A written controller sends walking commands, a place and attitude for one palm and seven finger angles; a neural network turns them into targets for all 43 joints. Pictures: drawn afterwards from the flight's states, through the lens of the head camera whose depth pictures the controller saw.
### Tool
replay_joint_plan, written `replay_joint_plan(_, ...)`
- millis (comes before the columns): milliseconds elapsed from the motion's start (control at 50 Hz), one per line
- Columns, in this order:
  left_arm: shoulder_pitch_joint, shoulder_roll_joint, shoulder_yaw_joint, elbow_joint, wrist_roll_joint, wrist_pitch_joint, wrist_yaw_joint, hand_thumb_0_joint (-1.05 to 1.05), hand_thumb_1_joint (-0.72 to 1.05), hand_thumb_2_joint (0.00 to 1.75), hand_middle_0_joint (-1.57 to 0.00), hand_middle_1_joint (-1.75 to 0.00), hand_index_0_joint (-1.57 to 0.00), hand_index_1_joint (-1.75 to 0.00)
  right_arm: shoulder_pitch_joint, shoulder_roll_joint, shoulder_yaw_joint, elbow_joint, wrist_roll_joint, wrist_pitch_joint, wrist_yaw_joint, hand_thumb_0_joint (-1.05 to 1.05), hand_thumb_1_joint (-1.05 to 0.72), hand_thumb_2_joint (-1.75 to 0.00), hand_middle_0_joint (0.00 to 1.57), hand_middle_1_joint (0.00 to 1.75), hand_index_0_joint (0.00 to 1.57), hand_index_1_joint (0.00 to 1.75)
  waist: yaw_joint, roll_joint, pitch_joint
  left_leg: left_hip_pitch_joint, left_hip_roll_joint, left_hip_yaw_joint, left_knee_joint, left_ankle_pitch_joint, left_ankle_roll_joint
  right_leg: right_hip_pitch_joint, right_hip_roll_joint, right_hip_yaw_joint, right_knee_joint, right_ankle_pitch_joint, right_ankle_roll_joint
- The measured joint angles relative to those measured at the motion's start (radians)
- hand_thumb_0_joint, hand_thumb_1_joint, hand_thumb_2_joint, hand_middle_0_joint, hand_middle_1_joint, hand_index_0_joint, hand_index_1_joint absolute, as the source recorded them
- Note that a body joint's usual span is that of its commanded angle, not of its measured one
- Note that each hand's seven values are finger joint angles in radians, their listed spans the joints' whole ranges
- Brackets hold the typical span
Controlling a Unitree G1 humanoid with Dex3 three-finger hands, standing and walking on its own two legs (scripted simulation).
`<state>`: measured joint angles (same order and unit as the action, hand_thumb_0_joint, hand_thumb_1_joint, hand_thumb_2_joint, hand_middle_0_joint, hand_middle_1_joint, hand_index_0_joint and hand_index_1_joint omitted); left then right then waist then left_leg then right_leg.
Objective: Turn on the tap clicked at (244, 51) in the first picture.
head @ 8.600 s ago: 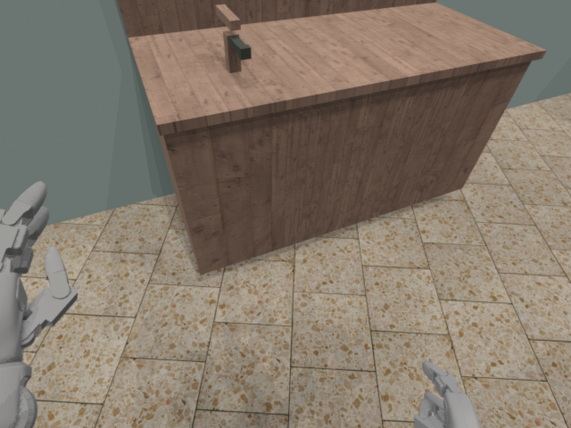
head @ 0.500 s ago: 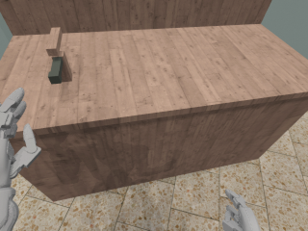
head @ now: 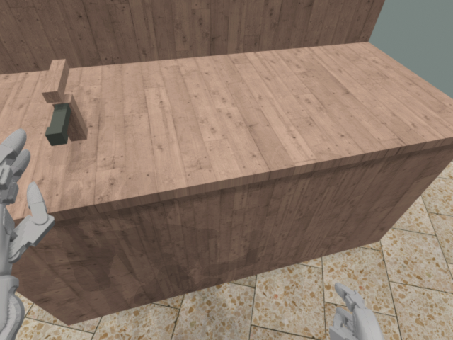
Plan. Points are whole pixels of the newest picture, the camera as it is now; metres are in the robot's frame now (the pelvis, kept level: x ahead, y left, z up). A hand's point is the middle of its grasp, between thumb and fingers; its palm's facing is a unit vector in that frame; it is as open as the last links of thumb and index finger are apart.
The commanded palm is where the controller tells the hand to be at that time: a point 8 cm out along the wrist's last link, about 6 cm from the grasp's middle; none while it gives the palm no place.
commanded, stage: shuffle to correct the standing spot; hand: left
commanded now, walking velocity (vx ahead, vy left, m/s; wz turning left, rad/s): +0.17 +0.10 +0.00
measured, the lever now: (57, 135) +0.44 +0.37 +0.12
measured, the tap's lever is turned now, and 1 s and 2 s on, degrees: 0 0 0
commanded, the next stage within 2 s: come to a stop and stand still in 0.62 s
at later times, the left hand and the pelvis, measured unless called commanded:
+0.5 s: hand (75, 168) +0.30 +0.25 +0.18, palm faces +0.33 -0.81 -0.49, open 7.4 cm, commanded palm +0.24 +0.30 +0.19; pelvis +0.07 +0.02 -0.01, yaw -1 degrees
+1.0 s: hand (49, 140) +0.35 +0.31 +0.18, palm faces +0.41 -0.84 -0.35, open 7.4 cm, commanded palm +0.30 +0.35 +0.19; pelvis +0.13 +0.07 +0.00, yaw -2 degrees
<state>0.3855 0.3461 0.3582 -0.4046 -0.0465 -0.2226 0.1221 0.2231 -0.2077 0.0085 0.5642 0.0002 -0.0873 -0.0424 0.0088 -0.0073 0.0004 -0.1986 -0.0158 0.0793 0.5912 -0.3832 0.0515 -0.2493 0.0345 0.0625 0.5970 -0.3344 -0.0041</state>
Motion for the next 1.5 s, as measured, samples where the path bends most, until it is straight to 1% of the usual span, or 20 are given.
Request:
replay_joint_plan(120,0.022,0.021,0.004,-0.049,0.001,-0.033,-0.003,0.01,0.88,0.90,-0.21,-0.31,-0.22,-0.30,-0.005,-0.013,-0.017,0.013,0.008,0.020,0.017,0.02,-0.91,-0.90,0.20,0.30,0.20,0.30,-0.020,0.006,0.023,-0.067,0.001,-0.023,0.154,-0.024,-0.022,0.004,0.000,-0.007,0.030,-0.038,0.001)
replay_joint_plan(180,0.053,0.029,0.024,-0.084,-0.002,-0.042,-0.001,0.01,0.88,0.90,-0.21,-0.31,-0.22,-0.30,0.000,-0.022,-0.021,0.015,0.010,0.029,0.021,0.02,-0.91,-0.90,0.20,0.30,0.20,0.30,-0.011,-0.009,0.031,-0.042,-0.009,-0.013,0.071,-0.038,0.000,-0.008,-0.011,0.017,0.064,-0.059,0.014)
replay_joint_plan(220,0.065,0.031,0.045,-0.086,-0.007,-0.041,0.004,0.01,0.88,0.90,-0.21,-0.31,-0.22,-0.30,-0.006,-0.011,-0.024,0.019,0.010,0.026,0.016,0.02,-0.91,-0.90,0.20,0.30,0.20,0.30,-0.001,-0.028,0.043,-0.015,-0.027,0.020,0.046,-0.040,0.022,-0.067,-0.028,0.012,0.213,-0.091,0.007)
replay_joint_plan(280,0.060,0.028,0.051,-0.066,-0.003,-0.030,0.010,0.01,0.88,0.90,-0.21,-0.31,-0.22,-0.30,0.003,0.017,-0.026,0.025,-0.001,0.004,0.021,0.02,-0.91,-0.90,0.20,0.30,0.20,0.30,-0.015,-0.020,0.052,0.039,-0.032,0.028,-0.018,-0.013,0.033,-0.188,-0.027,-0.047,0.515,-0.127,-0.009)
replay_joint_plan(320,0.057,0.022,0.042,-0.065,0.001,-0.019,0.009,0.01,0.88,0.90,-0.21,-0.31,-0.21,-0.30,0.019,0.032,-0.020,0.028,0.001,-0.005,0.026,0.02,-0.91,-0.90,0.20,0.30,0.20,0.30,-0.021,-0.012,0.046,0.072,-0.031,0.028,-0.070,0.003,0.034,-0.255,-0.033,-0.096,0.583,-0.096,-0.012)
replay_joint_plan(420,0.073,0.026,0.026,-0.093,0.011,-0.014,0.000,0.01,0.89,0.90,-0.21,-0.31,-0.21,-0.30,0.045,0.043,0.001,0.024,0.001,-0.018,0.024,0.02,-0.91,-0.90,0.20,0.30,0.20,0.30,-0.031,0.013,0.056,0.129,-0.022,0.029,-0.135,0.011,0.023,-0.269,-0.055,-0.215,0.291,0.065,-0.020)
replay_joint_plan(480,0.080,0.074,0.036,-0.108,0.011,-0.014,-0.006,0.01,0.89,0.90,-0.21,-0.31,-0.21,-0.30,0.057,0.036,0.006,0.011,0.001,-0.014,0.019,0.01,-0.91,-0.90,0.20,0.30,0.20,0.30,-0.045,0.029,0.065,0.090,-0.012,0.015,0.016,-0.071,0.014,-0.157,-0.045,-0.256,0.045,0.166,-0.041)
replay_joint_plan(500,0.068,0.101,0.045,-0.113,0.012,-0.019,-0.009,0.01,0.88,0.90,-0.21,-0.31,-0.22,-0.30,0.058,0.036,0.004,0.011,0.001,-0.012,0.020,0.01,-0.90,-0.90,0.21,0.30,0.20,0.30,-0.050,0.013,0.062,0.026,-0.019,0.017,0.154,-0.096,0.007,-0.129,-0.053,-0.242,0.012,0.134,-0.081)
replay_joint_plan(560,0.020,0.070,0.057,-0.087,0.005,-0.044,-0.018,0.01,0.88,0.90,-0.21,-0.31,-0.22,-0.30,-0.015,0.000,-0.014,0.055,-0.006,0.016,0.036,0.02,-0.91,-0.90,0.21,0.30,0.20,0.30,-0.022,0.049,0.102,-0.178,-0.007,-0.057,0.579,-0.083,-0.024,-0.146,-0.031,-0.245,0.095,0.068,-0.097)
replay_joint_plan(600,0.021,0.045,0.060,-0.087,0.005,-0.046,-0.019,0.01,0.88,0.90,-0.21,-0.31,-0.22,-0.30,-0.042,-0.012,-0.022,0.069,-0.005,0.031,0.048,0.02,-0.91,-0.90,0.20,0.30,0.20,0.30,-0.005,0.042,0.108,-0.278,0.013,-0.083,0.686,-0.029,-0.039,-0.135,-0.027,-0.232,0.086,0.086,-0.083)
replay_joint_plan(680,0.030,0.018,0.043,-0.117,0.008,-0.037,-0.014,0.01,0.88,0.90,-0.21,-0.31,-0.22,-0.30,-0.045,-0.019,-0.023,0.062,-0.006,0.030,0.036,0.02,-0.91,-0.90,0.20,0.30,0.20,0.30,0.012,-0.005,0.087,-0.342,0.083,-0.086,0.504,0.060,-0.041,-0.112,-0.049,-0.208,0.029,0.110,-0.065)
replay_joint_plan(740,0.034,0.020,0.027,-0.138,0.009,-0.028,-0.005,0.01,0.88,0.90,-0.21,-0.31,-0.22,-0.30,-0.026,-0.020,-0.020,0.047,-0.011,0.005,0.013,0.02,-0.91,-0.90,0.20,0.30,0.20,0.30,0.018,-0.048,0.068,-0.244,0.094,-0.048,0.207,0.074,-0.035,-0.100,-0.085,-0.184,0.021,0.101,-0.050)
replay_joint_plan(800,0.021,0.021,0.018,-0.139,0.010,-0.025,0.002,0.01,0.88,0.90,-0.21,-0.31,-0.22,-0.30,-0.003,-0.037,-0.029,0.019,-0.007,-0.019,-0.009,0.02,-0.91,-0.90,0.20,0.30,0.20,0.30,0.010,-0.028,0.043,-0.139,0.080,-0.044,0.019,0.104,-0.040,-0.104,-0.096,-0.175,0.070,0.044,-0.024)
replay_joint_plan(840,-0.011,0.035,0.030,-0.110,0.006,-0.023,0.007,0.01,0.88,0.90,-0.21,-0.31,-0.22,-0.30,-0.010,-0.017,-0.030,0.022,0.004,-0.024,-0.019,0.01,-0.91,-0.90,0.20,0.30,0.20,0.30,0.005,-0.042,0.053,-0.127,0.062,-0.037,0.032,0.146,-0.065,-0.099,-0.090,-0.129,0.112,-0.011,-0.007)
replay_joint_plan(920,-0.027,0.041,0.049,-0.044,0.007,0.002,0.013,0.01,0.88,0.90,-0.21,-0.31,-0.21,-0.30,0.000,0.039,-0.003,0.025,0.007,-0.029,-0.007,0.01,-0.91,-0.90,0.20,0.30,0.19,0.30,-0.010,-0.051,0.034,-0.102,0.041,-0.036,0.002,0.141,-0.068,-0.064,-0.053,-0.089,0.106,-0.028,0.007)
replay_joint_plan(1060,0.035,-0.009,-0.010,-0.082,0.001,0.036,0.011,0.01,0.89,0.90,-0.21,-0.31,-0.21,-0.30,-0.005,0.069,0.039,0.044,0.000,-0.038,0.023,0.01,-0.91,-0.90,0.20,0.30,0.20,0.30,0.007,0.007,0.034,-0.084,0.076,-0.041,-0.042,0.145,-0.076,0.013,-0.002,-0.094,-0.073,0.074,-0.028)
replay_joint_plan(1360,0.062,0.004,-0.018,-0.078,-0.018,0.079,0.024,0.01,0.89,0.90,-0.21,-0.31,-0.21,-0.30,-0.047,-0.004,-0.002,0.020,0.011,-0.008,-0.017,0.02,-0.91,-0.90,0.20,0.30,0.20,0.30,0.007,0.009,0.026,-0.051,0.069,-0.023,-0.138,0.189,-0.060,0.051,-0.006,-0.077,-0.191,0.135,-0.009)
replay_joint_plan(1400,-0.067,0.080,0.012,-0.017,0.042,0.050,-0.026,0.01,0.88,0.90,-0.21,-0.31,-0.22,-0.30,-0.021,-0.010,-0.024,0.017,-0.003,-0.039,-0.020,0.01,-0.91,-0.90,0.20,0.30,0.20,0.30,0.041,0.003,0.037,-0.079,0.074,-0.035,-0.116,0.188,-0.055,0.040,-0.002,-0.090,-0.194,0.141,-0.009)
replay_joint_plan(1440,-0.184,0.121,0.058,0.070,0.027,0.021,-0.034,0.01,0.88,0.90,-0.22,-0.31,-0.22,-0.30,-0.029,-0.014,-0.027,0.028,0.009,-0.041,-0.003,0.01,-0.91,-0.90,0.20,0.30,0.20,0.30,0.060,-0.013,0.055,-0.083,0.069,-0.028,-0.119,0.197,-0.058,0.022,-0.007,-0.084,-0.175,0.142,-0.012)
replay_joint_plan(1500,-0.182,0.086,0.091,0.076,-0.002,0.022,-0.018,0.01,0.89,0.90,-0.21,-0.31,-0.21,-0.30,-0.042,-0.026,-0.029,0.009,0.018,-0.048,0.027,0.02,-0.91,-0.90,0.20,0.30,0.20,0.30,0.043,-0.004,0.069,-0.080,0.066,-0.001,-0.112,0.191,-0.046,0.012,-0.013,-0.057,-0.161,0.142,0.002)
